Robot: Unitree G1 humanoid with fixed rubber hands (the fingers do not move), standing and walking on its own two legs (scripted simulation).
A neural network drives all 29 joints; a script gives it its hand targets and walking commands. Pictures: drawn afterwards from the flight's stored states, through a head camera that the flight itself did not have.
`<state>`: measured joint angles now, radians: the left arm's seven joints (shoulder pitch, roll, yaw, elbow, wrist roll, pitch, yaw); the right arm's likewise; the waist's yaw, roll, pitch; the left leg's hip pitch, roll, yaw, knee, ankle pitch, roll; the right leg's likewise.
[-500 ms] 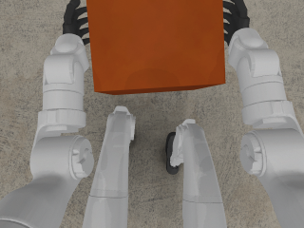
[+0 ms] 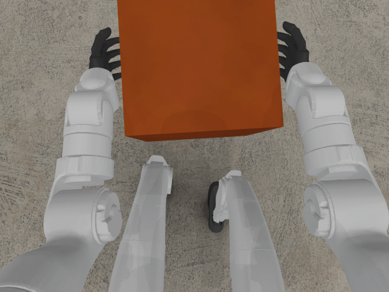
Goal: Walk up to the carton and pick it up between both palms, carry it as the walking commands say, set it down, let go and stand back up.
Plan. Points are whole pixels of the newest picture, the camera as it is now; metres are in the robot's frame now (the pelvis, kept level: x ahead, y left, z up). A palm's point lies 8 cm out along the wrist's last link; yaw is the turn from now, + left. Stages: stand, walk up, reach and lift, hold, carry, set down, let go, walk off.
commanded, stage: reach and lift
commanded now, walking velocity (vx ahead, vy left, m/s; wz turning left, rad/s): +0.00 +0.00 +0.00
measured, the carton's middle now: (196, 74) +0.50 +0.05 -0.11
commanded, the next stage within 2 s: none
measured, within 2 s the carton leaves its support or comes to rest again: neither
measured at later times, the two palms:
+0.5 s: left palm (85, 65) +0.43 +0.22 +0.03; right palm (322, 59) +0.48 -0.12 +0.05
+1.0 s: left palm (48, 20) +0.43 +0.21 +0.13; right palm (386, 19) +0.47 -0.13 +0.14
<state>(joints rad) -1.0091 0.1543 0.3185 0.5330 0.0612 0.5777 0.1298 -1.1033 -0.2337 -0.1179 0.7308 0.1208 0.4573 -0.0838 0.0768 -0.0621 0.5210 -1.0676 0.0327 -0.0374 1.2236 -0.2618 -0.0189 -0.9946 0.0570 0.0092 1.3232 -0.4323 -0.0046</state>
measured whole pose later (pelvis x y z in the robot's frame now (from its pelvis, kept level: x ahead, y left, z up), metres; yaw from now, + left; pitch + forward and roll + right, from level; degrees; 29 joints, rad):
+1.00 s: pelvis +0.12 +0.00 +0.12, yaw +0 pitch +5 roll +0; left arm -0.46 -0.04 0.37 0.55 0.25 0.61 0.05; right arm -0.56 -0.01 -0.24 0.79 -0.06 0.48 -0.02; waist 0.08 -0.06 -0.11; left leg -0.51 0.03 -0.02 0.63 -0.20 -0.03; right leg -0.43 0.05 0.05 0.68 -0.33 -0.02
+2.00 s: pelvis +0.13 -0.01 +0.13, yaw +0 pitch -3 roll +1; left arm -0.32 -0.05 0.27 0.34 0.21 0.76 0.05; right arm -0.34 0.04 -0.20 0.48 -0.12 0.66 0.00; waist 0.04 -0.06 -0.07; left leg -0.25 0.03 -0.01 0.45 -0.16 -0.03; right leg -0.18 0.04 0.06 0.53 -0.29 -0.04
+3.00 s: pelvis +0.12 +0.00 +0.13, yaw +0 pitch -4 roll +1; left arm -0.29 -0.05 0.21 0.32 0.21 0.78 0.05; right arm -0.27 0.04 -0.20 0.38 -0.12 0.70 0.00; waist 0.03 -0.06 -0.07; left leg -0.24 0.03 -0.02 0.45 -0.15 -0.03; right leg -0.17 0.04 0.06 0.52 -0.28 -0.03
